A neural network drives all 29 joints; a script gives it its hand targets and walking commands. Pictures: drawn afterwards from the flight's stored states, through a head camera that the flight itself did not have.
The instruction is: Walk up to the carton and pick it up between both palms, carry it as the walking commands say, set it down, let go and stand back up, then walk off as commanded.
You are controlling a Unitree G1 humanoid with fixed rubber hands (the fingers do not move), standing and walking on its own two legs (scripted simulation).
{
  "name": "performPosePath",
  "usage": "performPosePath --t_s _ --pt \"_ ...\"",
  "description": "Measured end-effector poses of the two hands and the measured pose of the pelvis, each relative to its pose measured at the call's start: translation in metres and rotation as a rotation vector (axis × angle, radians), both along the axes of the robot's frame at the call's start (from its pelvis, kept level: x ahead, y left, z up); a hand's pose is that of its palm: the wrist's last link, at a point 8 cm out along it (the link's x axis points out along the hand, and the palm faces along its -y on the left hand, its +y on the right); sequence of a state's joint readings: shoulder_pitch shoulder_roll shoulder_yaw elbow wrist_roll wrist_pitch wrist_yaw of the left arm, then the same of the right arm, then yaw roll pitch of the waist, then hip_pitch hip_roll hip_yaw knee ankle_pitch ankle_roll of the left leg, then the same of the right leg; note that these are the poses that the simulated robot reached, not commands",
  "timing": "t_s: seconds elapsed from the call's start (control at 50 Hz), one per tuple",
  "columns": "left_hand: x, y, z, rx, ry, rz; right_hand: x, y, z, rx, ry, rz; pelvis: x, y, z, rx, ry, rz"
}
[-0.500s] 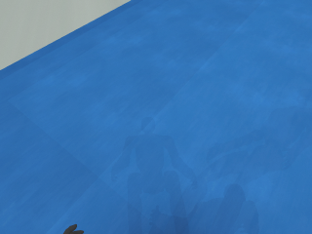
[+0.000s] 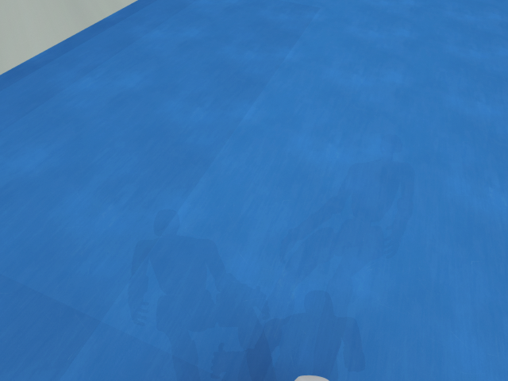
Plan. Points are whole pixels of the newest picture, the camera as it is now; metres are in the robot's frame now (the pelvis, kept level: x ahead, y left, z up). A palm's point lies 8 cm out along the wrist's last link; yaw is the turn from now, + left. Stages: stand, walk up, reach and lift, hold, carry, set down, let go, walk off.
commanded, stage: walk up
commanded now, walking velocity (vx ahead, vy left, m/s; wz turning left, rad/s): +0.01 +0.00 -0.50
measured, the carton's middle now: out of the picture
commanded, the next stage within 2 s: none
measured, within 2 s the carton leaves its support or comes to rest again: neither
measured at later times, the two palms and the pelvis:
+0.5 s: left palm out of the picture +0.09 +0.21 -0.14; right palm out of the picture +0.07 -0.29 -0.11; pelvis +0.00 -0.01 +0.00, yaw -12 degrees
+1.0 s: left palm (175, 337) +0.22 +0.14 -0.11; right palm out of the picture -0.10 -0.28 -0.15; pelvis +0.00 -0.04 +0.00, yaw -29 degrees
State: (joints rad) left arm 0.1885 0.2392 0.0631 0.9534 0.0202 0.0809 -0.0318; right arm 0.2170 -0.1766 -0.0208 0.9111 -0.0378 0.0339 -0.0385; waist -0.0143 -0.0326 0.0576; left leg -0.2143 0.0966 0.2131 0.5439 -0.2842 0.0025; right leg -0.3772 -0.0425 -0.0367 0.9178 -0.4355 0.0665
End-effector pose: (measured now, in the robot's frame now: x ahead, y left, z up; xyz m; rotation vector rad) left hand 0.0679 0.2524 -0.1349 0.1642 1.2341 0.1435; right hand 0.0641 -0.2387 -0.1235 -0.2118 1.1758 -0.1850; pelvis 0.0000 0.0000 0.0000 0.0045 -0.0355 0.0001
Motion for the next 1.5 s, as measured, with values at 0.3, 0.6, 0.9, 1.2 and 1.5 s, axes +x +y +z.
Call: performPosePath --t_s 0.3,0.6,0.9,1.2,1.5 --pt "0.031 -0.046 0.022 0.081 -0.056 -0.127 -0.04 -0.052 -0.017 0.047 0.05 -0.147 -0.004 -0.032 0.001 0.032 0.028 -0.133" --pt "0.042 -0.033 -0.017 -0.02 0.022 -0.231 -0.001 -0.029 0.017 -0.058 -0.134 -0.192 0.005 -0.002 -0.006 -0.006 0.016 -0.283" --pt "0.144 -0.077 0.015 0.054 -0.103 -0.506 -0.14 -0.021 -0.02 0.048 0.069 -0.507 0.002 -0.023 -0.008 0.012 0.006 -0.474" --pt "0.127 -0.122 0.017 0.004 -0.024 -0.508 -0.085 -0.099 0.017 -0.01 -0.08 -0.512 0.037 -0.065 0.011 0.014 0.031 -0.585" --pt "0.265 -0.192 -0.007 -0.002 0.059 -0.729 -0.054 -0.083 0.008 -0.012 -0.037 -0.742 0.144 -0.114 0.002 0.017 0.011 -0.779"
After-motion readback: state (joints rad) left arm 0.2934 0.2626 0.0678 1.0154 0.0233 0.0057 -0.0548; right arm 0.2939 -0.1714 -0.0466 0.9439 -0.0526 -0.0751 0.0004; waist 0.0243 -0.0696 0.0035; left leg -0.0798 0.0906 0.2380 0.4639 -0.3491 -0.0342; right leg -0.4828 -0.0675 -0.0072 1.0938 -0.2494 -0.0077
